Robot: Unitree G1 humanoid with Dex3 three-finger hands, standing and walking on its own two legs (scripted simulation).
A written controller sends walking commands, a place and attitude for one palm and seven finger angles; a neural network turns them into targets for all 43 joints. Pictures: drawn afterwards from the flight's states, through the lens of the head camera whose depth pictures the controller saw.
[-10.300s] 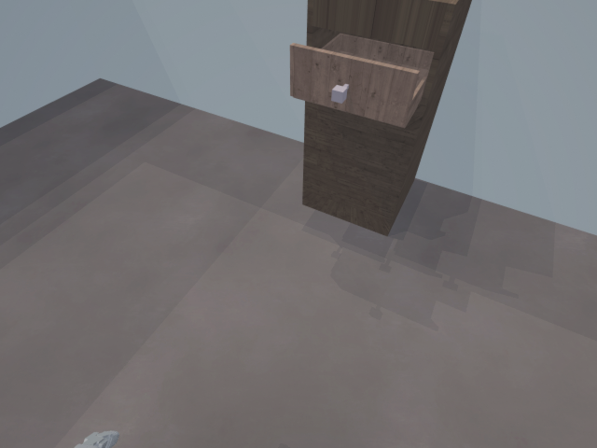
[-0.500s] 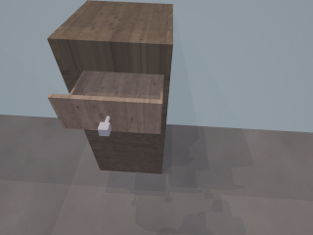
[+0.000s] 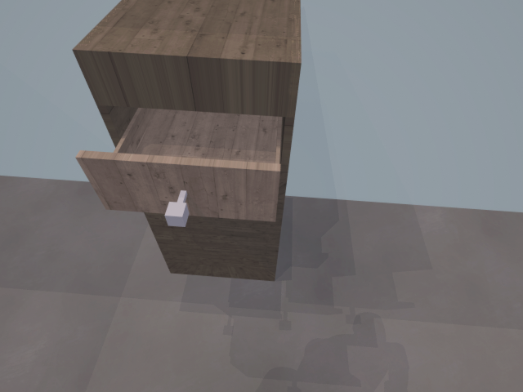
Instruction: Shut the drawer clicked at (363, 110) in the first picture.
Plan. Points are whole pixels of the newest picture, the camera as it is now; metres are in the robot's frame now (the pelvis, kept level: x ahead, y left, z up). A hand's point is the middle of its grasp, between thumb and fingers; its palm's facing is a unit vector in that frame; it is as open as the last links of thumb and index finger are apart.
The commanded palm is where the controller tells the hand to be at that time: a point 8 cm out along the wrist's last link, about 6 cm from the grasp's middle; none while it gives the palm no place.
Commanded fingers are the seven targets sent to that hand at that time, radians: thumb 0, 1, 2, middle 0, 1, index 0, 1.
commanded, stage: come to a stop and stand still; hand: left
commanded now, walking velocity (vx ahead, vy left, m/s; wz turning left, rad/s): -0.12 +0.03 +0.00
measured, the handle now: (179, 206) +0.45 +0.20 -0.03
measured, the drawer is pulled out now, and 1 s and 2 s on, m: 0.16 0.16 0.16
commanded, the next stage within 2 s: look again from close up in 0.82 s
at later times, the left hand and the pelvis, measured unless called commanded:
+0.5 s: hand out of the picture +0.05 +0.19 -0.17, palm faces +0.01 -0.97 -0.25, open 7.4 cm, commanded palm none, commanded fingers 0.00 0.90 0.90 -0.20 -0.30 -0.20 -0.30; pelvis -0.02 -0.01 +0.00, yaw +0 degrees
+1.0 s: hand out of the picture -0.06 +0.16 -0.17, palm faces +0.02 -0.98 -0.17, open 7.4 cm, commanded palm none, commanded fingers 0.00 0.90 0.90 -0.20 -0.30 -0.20 -0.30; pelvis -0.03 -0.01 +0.01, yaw +0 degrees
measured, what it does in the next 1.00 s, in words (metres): stands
